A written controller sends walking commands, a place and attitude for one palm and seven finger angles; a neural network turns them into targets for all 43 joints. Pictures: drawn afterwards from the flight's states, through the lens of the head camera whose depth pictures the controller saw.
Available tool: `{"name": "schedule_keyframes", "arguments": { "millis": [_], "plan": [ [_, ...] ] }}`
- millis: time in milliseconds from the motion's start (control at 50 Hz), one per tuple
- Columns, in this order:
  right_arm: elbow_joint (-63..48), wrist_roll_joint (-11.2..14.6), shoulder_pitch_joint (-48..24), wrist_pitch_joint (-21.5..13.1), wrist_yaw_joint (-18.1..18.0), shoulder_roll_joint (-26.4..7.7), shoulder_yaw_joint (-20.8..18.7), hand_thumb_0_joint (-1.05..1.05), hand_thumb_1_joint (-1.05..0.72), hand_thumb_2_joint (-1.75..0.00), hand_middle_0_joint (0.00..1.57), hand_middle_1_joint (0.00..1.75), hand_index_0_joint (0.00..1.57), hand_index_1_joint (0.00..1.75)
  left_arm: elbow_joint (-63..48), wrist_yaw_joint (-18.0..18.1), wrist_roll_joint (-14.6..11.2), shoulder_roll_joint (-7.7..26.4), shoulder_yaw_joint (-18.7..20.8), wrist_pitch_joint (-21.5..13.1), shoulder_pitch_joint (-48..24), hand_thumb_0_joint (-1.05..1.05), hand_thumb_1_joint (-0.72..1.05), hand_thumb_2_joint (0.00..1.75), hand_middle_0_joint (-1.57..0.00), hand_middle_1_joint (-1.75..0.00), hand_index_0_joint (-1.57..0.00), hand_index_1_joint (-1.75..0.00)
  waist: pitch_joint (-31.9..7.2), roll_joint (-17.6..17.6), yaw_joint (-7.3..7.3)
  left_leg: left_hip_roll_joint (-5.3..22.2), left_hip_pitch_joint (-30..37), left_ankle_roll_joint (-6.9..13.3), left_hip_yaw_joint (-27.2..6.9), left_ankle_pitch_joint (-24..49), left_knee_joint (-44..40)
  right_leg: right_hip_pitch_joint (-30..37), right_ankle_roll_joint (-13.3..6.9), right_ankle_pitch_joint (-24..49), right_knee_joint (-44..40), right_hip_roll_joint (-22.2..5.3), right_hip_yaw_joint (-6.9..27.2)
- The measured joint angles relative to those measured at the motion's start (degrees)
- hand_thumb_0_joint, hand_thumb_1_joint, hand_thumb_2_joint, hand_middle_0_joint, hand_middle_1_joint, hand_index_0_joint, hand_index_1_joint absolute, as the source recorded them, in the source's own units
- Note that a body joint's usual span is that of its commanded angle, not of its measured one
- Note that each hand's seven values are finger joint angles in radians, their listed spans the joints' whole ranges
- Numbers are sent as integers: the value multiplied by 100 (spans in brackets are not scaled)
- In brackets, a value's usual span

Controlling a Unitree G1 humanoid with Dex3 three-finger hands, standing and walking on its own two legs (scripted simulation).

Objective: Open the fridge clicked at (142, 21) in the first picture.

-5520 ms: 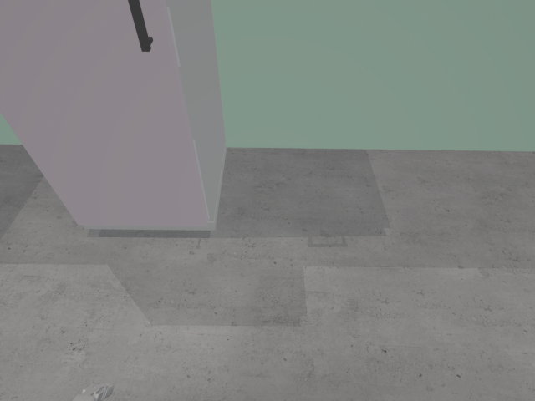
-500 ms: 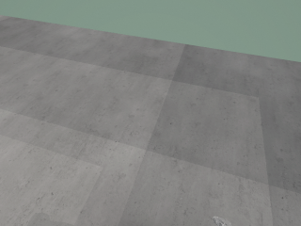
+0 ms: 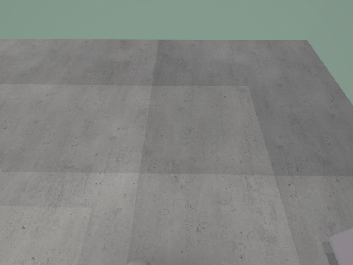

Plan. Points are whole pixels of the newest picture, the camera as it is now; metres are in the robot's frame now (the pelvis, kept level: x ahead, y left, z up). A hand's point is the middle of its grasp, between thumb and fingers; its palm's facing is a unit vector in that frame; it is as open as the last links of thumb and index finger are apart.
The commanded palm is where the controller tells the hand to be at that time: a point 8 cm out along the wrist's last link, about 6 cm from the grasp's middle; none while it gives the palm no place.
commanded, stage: turn to face it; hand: right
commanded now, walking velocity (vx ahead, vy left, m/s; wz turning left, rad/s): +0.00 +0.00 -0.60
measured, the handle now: out of the picture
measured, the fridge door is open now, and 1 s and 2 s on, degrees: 0 0 0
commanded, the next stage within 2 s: none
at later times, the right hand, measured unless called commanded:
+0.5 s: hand out of the picture -0.07 -0.18 -0.18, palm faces +0.39 +0.89 -0.24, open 7.4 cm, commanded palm none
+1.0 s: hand out of the picture -0.02 -0.25 -0.14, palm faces +0.60 +0.76 -0.26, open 7.4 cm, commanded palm none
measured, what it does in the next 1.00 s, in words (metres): steps on the spot, turning right: left foot, then right foot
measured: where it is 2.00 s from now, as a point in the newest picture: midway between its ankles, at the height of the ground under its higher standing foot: outside the picture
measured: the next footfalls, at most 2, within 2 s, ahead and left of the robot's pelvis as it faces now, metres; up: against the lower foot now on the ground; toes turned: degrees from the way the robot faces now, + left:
left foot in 0.10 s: +0.02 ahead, +0.15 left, +0.00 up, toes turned -3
right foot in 0.52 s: -0.04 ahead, -0.11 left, +0.00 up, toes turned -28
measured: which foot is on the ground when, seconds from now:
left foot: up 0.00-0.08, down 0.10-0.54, up 0.56-1.00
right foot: down 0.00-0.10, up 0.12-0.50, down 0.52-1.00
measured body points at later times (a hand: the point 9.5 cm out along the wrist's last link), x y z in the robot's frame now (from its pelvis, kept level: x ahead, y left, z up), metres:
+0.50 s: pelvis -0.03 +0.02 -0.01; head +0.01 +0.00 +0.44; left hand +0.16 +0.23 -0.15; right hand -0.09 -0.23 -0.16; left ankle -0.02 +0.15 -0.74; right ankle -0.08 -0.09 -0.72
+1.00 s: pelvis -0.02 +0.00 +0.00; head +0.01 -0.01 +0.45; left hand +0.17 +0.18 -0.15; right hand -0.06 -0.29 -0.12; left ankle +0.05 +0.12 -0.71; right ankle -0.08 -0.09 -0.74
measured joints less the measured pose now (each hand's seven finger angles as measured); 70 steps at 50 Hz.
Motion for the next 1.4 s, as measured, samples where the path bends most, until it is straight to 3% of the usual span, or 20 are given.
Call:
{"name": "schedule_keyframes", "arguments": {
  "millis": [100, 160, 220, 280, 400, 480, 520, 540, 580, 640, 700, 800, 940, 1000, 1040, 1060, 1120, 1200, 1280, 1400],
  "plan": [
    [-277, 11, 101, -133, 19, 108, 106, 1, -91, -90, 20, 29, 20, 29, -131, -53, -7, 145, 102, 135, -55, 0, 91, 90, -20, -30, -21, -30, -153, -61, -28, -114, 794, 228, 83, 321, -1765, -289, 209, 2, 269, 223, 315],
    [-301, -43, 233, -150, -7, 229, 198, 1, -91, -90, 20, 29, 20, 30, -167, -53, 8, 251, 191, 216, -96, 0, 91, 90, -20, -30, -20, -30, -159, -192, -92, -64, 828, 459, 299, 667, -1810, -913, 435, -1321, 1906, 240, 176],
    [-253, -42, 414, -147, -13, 285, 238, 1, -91, -90, 20, 29, 20, 30, -178, -119, 25, 293, 190, 252, -120, 0, 91, 90, -20, -30, -20, -30, -149, -177, -109, 59, 1014, 501, 501, 723, -1992, -1296, 567, -1336, 3424, 46, -137],
    [-199, -47, 498, -199, -13, 302, 274, 1, -91, -90, 20, 29, 20, 30, -185, -151, 7, 287, 154, 236, -139, 0, 91, 90, -20, -30, -20, -30, -45, -106, -91, 197, 1147, 503, 732, 751, -2090, -1303, 711, -1197, 3950, -217, -306],
    [-165, -91, 617, -257, 22, 321, 330, 1, -91, -90, 20, 29, 20, 30, -60, -166, -27, 243, 66, 324, -303, 0, 91, 90, -20, -30, -20, -30, 156, 39, -217, 513, 1164, 415, 1188, 630, -1944, -719, 809, -1547, 3047, -527, -529],
    [-108, -111, 702, -223, 46, 220, 290, 1, -91, -90, 21, 30, 20, 30, -86, -170, -62, 182, -19, 273, -513, 0, 91, 90, -20, -30, -20, -30, 258, 163, -352, 730, 1038, 270, 1442, 487, -1664, -167, 714, -1650, 1927, -534, -782],
    [-69, -89, 768, -190, 53, 123, 235, 1, -90, -90, 21, 30, 20, 30, -173, -177, -66, 159, -61, 186, -574, 0, 91, 90, -20, -30, -20, -30, 257, 237, -387, 862, 919, 156, 1562, 331, -1361, 230, 635, -1198, 1049, -489, -928],
    [-42, -64, 780, -157, 62, 50, 192, 1, -90, -90, 21, 30, 20, 30, -208, -175, -55, 130, -69, 116, -619, 0, 91, 90, -20, -30, -20, -30, 268, 329, -390, 981, 765, 110, 1521, 242, -1039, 293, 391, -1135, 851, -404, -968],
    [33, -46, 725, -24, 40, -85, 124, 1, -91, -90, 20, 29, 20, 30, -270, -156, -72, 56, -103, -9, -707, 0, 91, 90, -20, -30, -20, -30, 336, 439, -424, 912, 295, 0, 1023, -502, 32, 199, 122, -1185, 1009, -319, -927],
    [115, -28, 602, 90, 22, -183, 52, 1, -91, -90, 20, 29, 20, 30, -329, -68, -66, -7, -139, -100, -662, 0, 91, 90, -20, -30, -20, -30, 300, 348, -371, 596, -270, -74, 549, -521, 1293, 276, 45, -1086, 831, -330, -712],
    [34, -31, 441, 52, 65, -235, 9, 1, -91, -90, 20, 29, 20, 29, -309, -29, -53, -39, -170, -96, -562, 0, 91, 90, -20, -30, -21, -30, 250, 305, -339, 481, -537, -116, 327, -38, 1582, 449, 28, -844, 433, -260, -513],
    [-171, -37, 166, -10, 73, -220, 16, 1, -91, -90, 20, 29, 20, 29, -238, -27, -46, -66, -173, -69, -369, 0, 90, 90, -20, -30, -21, -30, 145, 263, -261, 366, -575, -182, 93, 273, 1217, 580, -11, -601, 57, -85, -208],
    [-374, -1, -188, -36, 38, -63, 95, 1, -91, -90, 20, 29, 20, 29, -180, -24, -13, -56, -98, -23, -86, 0, 90, 90, -20, -30, -21, -30, 72, 136, -34, 76, -216, -141, -31, 21, 220, 504, 53, -552, 83, 133, 219],
    [-474, 32, -270, -93, 26, 45, 162, 1, -91, -90, 20, 29, 20, 29, -142, -16, -6, 0, -50, 21, 19, 0, 90, 90, -20, -30, -21, -30, 59, 17, 47, -89, 122, -71, -16, 85, -556, 410, 137, -599, 234, 207, 413],
    [-557, 46, -255, -170, 25, 98, 216, 1, -91, -90, 20, 29, 20, 30, -122, -17, -29, 44, -15, 50, 103, 0, 90, 90, -20, -30, -21, -30, 22, -39, 56, -147, 507, -19, 38, 593, -1451, 298, 220, -688, 441, 286, 529],
    [-587, 28, -232, -231, 16, 131, 238, 1, -91, -90, 20, 29, 20, 30, -114, -23, -56, 80, 8, 61, 138, 0, 90, 90, -20, -30, -21, -30, 6, -89, 37, -159, 631, 187, 89, 818, -1738, 193, 268, -787, 659, 307, 560],
    [-584, -14, -129, -284, 1, 272, 321, 1, -91, -90, 20, 29, 20, 30, -51, -23, -43, 186, 98, 158, 159, 0, 91, 90, -20, -30, -21, -30, 28, -249, 61, -96, 717, 594, 352, 670, -1631, -350, 457, -1862, 2292, 282, 270],
    [-490, -25, 88, -269, -11, 357, 343, 1, -91, -90, 20, 29, 20, 30, 13, -103, -15, 262, 126, 237, 131, 0, 91, 90, -20, -30, -20, -30, 62, -245, 49, 73, 1000, 627, 627, 686, -1867, -826, 644, -1572, 3914, -26, -150],
    [-356, -45, 278, -277, -13, 363, 345, 1, -91, -90, 20, 29, 20, 30, 53, -141, -16, 265, 101, 292, 39, 0, 91, 90, -20, -30, -20, -30, 127, -149, -5, 248, 1154, 605, 906, 698, -1969, -838, 777, -1465, 3946, -324, -279],
    [-172, -86, 598, -249, 6, 250, 312, 1, -91, -90, 20, 29, 20, 30, 63, -156, -51, 243, 21, 320, -317, 0, 91, 90, -20, -30, -20, -30, 248, 26, -210, 500, 1196, 488, 1292, 615, -1862, -461, 774, -1653, 2793, -504, -529]
  ]
}}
